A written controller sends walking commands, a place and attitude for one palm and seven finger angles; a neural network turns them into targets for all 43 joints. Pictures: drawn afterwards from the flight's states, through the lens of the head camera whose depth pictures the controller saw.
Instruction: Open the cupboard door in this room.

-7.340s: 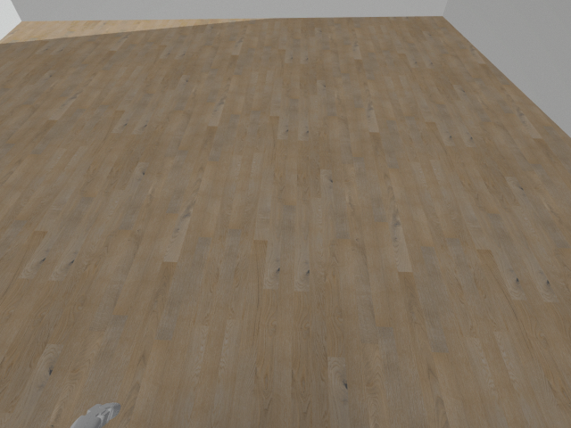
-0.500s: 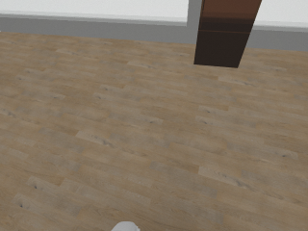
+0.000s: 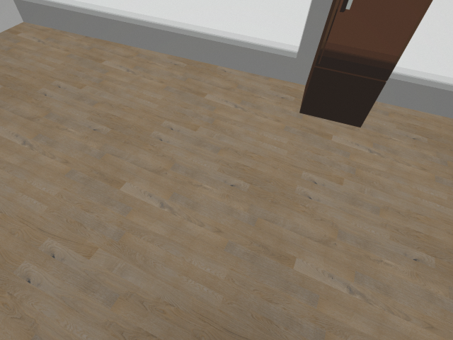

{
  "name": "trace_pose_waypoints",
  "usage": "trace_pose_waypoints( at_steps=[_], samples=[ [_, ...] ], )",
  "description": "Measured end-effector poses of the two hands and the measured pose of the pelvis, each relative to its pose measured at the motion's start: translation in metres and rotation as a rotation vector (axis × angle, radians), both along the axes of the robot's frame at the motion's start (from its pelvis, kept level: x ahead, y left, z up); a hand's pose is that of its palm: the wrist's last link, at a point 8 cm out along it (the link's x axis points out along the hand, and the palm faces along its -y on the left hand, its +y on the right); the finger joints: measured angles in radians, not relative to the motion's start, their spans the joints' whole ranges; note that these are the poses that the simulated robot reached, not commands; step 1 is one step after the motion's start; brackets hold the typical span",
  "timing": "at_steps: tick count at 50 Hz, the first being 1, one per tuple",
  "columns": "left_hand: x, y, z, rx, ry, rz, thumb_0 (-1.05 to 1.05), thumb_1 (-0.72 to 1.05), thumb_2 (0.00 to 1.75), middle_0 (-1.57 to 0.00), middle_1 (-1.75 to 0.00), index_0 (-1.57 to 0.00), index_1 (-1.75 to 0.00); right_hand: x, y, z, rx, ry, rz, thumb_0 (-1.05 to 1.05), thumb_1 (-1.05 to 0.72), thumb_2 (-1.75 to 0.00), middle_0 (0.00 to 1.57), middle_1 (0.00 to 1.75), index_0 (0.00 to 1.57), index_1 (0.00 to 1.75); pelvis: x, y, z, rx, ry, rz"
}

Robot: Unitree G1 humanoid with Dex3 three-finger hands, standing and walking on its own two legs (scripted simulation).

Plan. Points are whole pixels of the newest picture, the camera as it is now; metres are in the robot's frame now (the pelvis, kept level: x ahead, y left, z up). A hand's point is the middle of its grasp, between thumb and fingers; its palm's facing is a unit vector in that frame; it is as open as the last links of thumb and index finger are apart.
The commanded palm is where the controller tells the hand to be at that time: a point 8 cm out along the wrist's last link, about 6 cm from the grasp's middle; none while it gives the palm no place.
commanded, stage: stand and wait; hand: left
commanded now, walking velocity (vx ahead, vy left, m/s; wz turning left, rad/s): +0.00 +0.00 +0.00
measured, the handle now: out of the picture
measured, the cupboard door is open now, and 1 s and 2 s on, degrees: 0 0 0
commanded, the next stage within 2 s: turn or walk to find it in 0.58 s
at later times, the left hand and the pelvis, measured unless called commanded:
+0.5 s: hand out of the picture -0.02 +0.12 -0.18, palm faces +0.02 -0.98 -0.19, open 7.3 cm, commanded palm none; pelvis -0.02 -0.04 +0.00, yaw +0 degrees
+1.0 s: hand out of the picture +0.01 +0.13 -0.18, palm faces -0.07 -0.99 -0.13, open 7.4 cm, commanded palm none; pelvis +0.03 -0.03 -0.01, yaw -7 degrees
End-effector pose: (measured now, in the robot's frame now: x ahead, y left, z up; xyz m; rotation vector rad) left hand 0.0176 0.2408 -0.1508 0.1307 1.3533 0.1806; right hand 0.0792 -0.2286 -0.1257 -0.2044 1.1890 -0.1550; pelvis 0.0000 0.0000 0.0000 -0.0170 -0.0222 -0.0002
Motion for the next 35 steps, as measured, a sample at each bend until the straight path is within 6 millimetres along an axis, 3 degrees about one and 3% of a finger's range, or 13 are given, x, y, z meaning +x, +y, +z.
trace_pose_waypoints(
  at_steps=[8, 13, 20, 27, 35],
  samples=[
    [0.015, -0.022, 0.005, 0.038, -0.074, -0.052, 0.0, 0.91, 0.9, -0.19, -0.29, -0.2, -0.3, -0.066, -0.022, -0.028, 0.04, 0.12, -0.075, -0.01, -0.91, -0.9, 0.21, 0.3, 0.2, 0.3, -0.011, -0.017, -0.009, 0.045, -0.007, -0.007],
    [0.004, -0.039, 0.013, 0.038, -0.064, -0.059, 0.0, 0.92, 0.9, -0.2, -0.29, -0.2, -0.3, -0.106, -0.025, -0.035, 0.079, 0.203, -0.1, 0.0, -0.91, -0.9, 0.2, 0.3, 0.2, 0.3, -0.014, -0.027, -0.005, 0.03, -0.016, -0.001],
    [-0.02, -0.055, 0.008, 0.013, 0.0, -0.049, 0.01, 0.92, 0.9, -0.2, -0.29, -0.2, -0.3, -0.149, -0.021, -0.029, 0.1, 0.301, -0.118, 0.0, -0.91, -0.9, 0.2, 0.3, 0.2, 0.3, -0.018, -0.039, -0.003, 0.029, -0.016, -0.009],
    [-0.049, -0.074, 0.004, -0.025, 0.064, -0.02, 0.01, 0.91, 0.9, -0.2, -0.29, -0.2, -0.3, -0.162, -0.02, -0.026, 0.103, 0.341, -0.119, 0.0, -0.91, -0.9, 0.2, 0.3, 0.2, 0.3, -0.021, -0.045, -0.001, 0.025, -0.014, -0.007],
    [-0.071, -0.088, -0.001, -0.066, 0.113, 0.002, 0.0, 0.91, 0.9, -0.2, -0.29, -0.2, -0.3, -0.144, -0.023, -0.028, 0.094, 0.286, -0.116, 0.0, -0.91, -0.9, 0.2, 0.3, 0.2, 0.3, -0.019, -0.046, -0.003, 0.019, -0.012, -0.025]
  ],
)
